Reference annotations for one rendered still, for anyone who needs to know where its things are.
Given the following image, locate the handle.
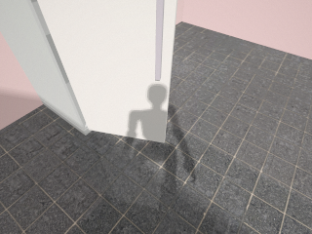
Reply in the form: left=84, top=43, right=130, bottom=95
left=155, top=0, right=165, bottom=80

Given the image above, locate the fridge door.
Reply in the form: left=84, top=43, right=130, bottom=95
left=37, top=0, right=178, bottom=143

